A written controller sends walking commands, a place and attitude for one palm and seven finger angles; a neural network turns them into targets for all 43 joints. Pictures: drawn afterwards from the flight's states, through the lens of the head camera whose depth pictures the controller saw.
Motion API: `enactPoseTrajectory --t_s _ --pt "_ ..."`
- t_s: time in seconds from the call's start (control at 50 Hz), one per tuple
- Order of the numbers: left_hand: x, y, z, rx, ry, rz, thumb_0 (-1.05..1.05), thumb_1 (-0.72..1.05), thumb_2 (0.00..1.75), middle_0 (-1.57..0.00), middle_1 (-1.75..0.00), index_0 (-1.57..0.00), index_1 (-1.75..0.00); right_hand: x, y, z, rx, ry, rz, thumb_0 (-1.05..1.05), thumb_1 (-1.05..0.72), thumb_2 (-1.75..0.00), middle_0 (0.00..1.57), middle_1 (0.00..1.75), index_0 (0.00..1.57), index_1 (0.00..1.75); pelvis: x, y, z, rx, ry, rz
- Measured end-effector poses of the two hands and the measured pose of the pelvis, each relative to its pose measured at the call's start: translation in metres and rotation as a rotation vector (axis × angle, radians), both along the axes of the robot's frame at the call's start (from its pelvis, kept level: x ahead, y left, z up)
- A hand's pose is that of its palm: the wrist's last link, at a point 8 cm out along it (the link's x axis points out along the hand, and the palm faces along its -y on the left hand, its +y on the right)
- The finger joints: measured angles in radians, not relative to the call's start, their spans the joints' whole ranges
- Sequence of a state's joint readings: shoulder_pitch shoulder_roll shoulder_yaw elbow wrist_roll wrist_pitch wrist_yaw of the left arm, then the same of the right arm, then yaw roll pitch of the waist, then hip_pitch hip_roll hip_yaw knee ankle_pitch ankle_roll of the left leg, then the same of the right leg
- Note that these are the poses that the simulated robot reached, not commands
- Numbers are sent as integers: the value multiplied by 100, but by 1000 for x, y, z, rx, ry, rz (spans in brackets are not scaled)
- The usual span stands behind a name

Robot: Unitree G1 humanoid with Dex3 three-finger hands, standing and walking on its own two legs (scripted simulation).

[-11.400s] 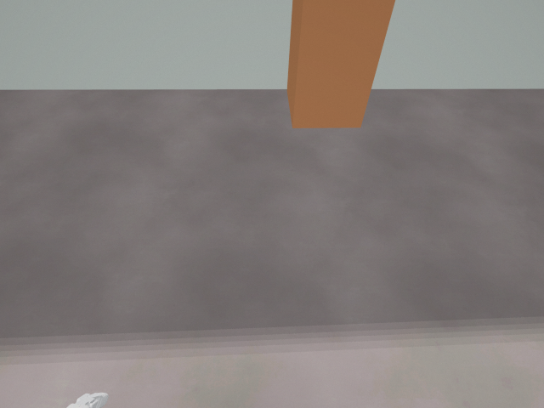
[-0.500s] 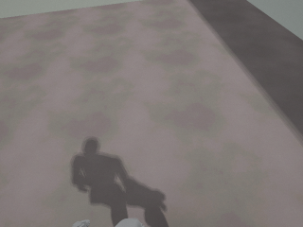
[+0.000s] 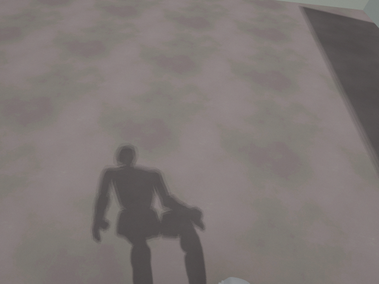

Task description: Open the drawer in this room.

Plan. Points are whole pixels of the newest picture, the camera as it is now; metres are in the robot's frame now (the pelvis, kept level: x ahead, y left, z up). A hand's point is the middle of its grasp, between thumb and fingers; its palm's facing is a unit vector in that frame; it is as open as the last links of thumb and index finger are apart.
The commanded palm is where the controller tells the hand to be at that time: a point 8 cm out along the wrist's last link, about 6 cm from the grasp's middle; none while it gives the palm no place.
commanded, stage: turn or walk to find it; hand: left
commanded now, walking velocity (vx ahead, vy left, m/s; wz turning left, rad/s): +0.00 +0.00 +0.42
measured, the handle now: out of the picture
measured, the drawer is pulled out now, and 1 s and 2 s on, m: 0.00 0.00 0.00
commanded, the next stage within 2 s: none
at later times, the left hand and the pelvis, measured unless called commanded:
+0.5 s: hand out of the picture +0.01 +0.16 -0.15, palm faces +0.24 -0.94 -0.26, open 7.3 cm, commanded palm none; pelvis -0.02 -0.04 +0.00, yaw +14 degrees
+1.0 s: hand out of the picture -0.06 +0.21 -0.16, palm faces +0.43 -0.86 -0.26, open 7.3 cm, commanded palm none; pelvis -0.05 -0.02 +0.00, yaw +25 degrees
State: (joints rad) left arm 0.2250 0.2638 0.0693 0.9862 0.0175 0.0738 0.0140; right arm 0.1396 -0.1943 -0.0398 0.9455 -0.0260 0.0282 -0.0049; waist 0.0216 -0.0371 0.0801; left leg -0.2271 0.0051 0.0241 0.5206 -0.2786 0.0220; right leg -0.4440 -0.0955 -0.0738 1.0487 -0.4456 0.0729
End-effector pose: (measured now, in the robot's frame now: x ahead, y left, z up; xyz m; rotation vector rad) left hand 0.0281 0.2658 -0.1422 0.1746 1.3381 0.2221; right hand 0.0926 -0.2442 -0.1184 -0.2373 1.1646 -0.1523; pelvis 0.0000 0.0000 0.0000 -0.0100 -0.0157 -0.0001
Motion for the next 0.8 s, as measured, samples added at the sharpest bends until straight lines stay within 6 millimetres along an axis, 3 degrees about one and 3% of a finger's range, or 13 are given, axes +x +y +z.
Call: enactPoseTrajectory --t_s 0.14,0.24,0.3,0.42,0.52,0.7,0.8 --pt "12 -10 14 16 -79 14 1 91 89 -20 -30 -20 -30 0 2 -8 43 15 34 0 -91 -89 21 30 20 30 -4 -7 3 6 10 51" --pt "21 -32 19 42 -149 19 1 91 89 -20 -30 -20 -30 -8 -15 -27 77 47 40 0 -91 -89 21 30 20 30 -7 -27 -6 30 16 95" --pt "14 -47 24 52 -176 36 1 91 89 -20 -30 -20 -30 -12 -28 -35 82 80 52 0 -91 -89 21 30 20 30 -10 -35 -6 22 8 134" --pt "-15 -64 29 42 -147 104 0 91 89 -20 -30 -20 -30 -14 -41 -30 69 134 96 0 -91 -89 20 30 20 29 -14 -43 2 40 1 198" --pt "-43 -66 24 23 -115 167 1 91 89 -20 -30 -21 -30 -9 -38 -25 43 167 153 0 -91 -89 20 30 20 29 -17 -41 4 44 2 250" --pt "-117 -31 -12 -12 -22 312 1 91 89 -20 -30 -21 -30 32 13 -16 -9 55 304 1 -91 -89 20 30 20 29 -33 -14 -13 16 1 329" --pt "-135 -16 -6 -7 12 351 1 91 89 -20 -30 -20 -30 38 37 -3 -9 5 351 0 -91 -89 20 30 20 29 -41 -7 -4 2 -4 356"
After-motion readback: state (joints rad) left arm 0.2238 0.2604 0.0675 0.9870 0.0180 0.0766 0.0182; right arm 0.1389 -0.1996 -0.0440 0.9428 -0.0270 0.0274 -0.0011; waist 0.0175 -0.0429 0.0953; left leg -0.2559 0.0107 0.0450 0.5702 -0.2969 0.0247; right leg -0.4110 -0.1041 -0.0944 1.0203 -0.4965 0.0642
